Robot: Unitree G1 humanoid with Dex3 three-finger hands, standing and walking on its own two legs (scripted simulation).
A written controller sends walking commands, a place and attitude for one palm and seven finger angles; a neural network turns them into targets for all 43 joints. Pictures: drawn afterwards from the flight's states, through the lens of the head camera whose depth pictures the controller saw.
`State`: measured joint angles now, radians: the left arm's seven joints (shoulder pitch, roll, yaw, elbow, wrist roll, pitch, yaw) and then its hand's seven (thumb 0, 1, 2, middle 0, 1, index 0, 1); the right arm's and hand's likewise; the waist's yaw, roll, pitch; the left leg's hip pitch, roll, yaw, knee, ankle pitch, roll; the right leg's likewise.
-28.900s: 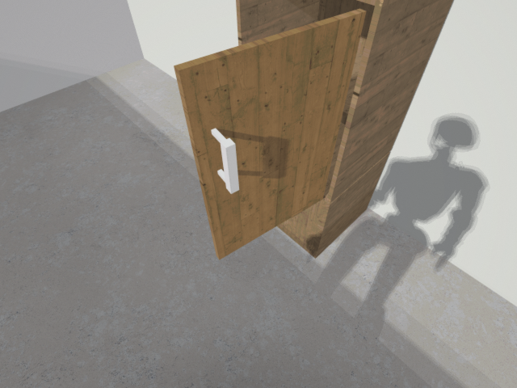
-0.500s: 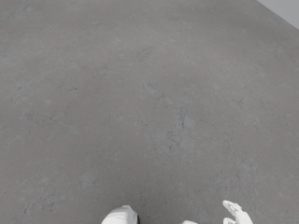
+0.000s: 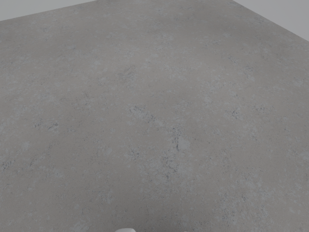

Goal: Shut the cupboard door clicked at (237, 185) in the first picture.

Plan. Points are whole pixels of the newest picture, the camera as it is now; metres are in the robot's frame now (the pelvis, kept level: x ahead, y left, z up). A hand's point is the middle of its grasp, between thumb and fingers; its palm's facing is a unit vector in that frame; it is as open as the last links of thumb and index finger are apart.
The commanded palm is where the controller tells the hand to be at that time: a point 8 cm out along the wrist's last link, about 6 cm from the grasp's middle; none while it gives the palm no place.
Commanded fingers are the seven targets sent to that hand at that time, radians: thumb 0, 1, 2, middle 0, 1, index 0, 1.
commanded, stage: turn to face it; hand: left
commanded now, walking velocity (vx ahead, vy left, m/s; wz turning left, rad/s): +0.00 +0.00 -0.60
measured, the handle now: out of the picture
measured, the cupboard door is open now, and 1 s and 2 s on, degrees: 47 47 47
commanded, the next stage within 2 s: none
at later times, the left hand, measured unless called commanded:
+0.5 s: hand (76, 209) +0.19 +0.25 -0.15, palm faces -0.22 -0.95 -0.22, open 7.4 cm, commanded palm none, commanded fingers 0.00 0.90 0.90 -0.20 -0.30 -0.20 -0.30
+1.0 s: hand (106, 203) +0.21 +0.17 -0.16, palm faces -0.53 -0.82 -0.20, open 7.4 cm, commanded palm none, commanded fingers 0.00 0.90 0.90 -0.20 -0.30 -0.20 -0.30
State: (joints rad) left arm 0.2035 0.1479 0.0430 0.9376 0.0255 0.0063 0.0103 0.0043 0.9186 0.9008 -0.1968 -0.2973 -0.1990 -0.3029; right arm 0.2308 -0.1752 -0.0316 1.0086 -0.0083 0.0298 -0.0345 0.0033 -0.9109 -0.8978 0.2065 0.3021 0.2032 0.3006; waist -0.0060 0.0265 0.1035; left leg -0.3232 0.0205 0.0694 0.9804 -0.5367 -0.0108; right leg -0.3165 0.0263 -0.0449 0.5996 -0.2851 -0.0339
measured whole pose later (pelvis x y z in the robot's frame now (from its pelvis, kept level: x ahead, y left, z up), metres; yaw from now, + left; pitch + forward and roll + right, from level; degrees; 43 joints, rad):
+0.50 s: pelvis +0.04 +0.06 +0.02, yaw -17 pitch +0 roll -3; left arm 0.17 0.29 0.10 0.88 0.02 0.08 -0.03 0.01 0.91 0.90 -0.19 -0.30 -0.19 -0.30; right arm 0.19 -0.18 -0.01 0.89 -0.03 0.01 -0.03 0.00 -0.90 -0.90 0.21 0.30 0.21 0.30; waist 0.02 -0.02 0.07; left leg -0.23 0.12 0.14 0.51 -0.26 0.00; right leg -0.46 -0.02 -0.04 1.02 -0.46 0.05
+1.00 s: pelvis +0.04 +0.05 +0.01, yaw -34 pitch +1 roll +0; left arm 0.19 0.22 0.05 0.89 0.03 0.05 -0.01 0.01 0.91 0.90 -0.20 -0.30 -0.20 -0.30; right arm 0.19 -0.23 -0.04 0.89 -0.01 0.04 -0.02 0.00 -0.91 -0.90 0.20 0.30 0.20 0.30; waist 0.00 -0.03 0.07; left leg -0.37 0.05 0.03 0.70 -0.37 -0.07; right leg -0.32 0.02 0.08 0.56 -0.26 0.01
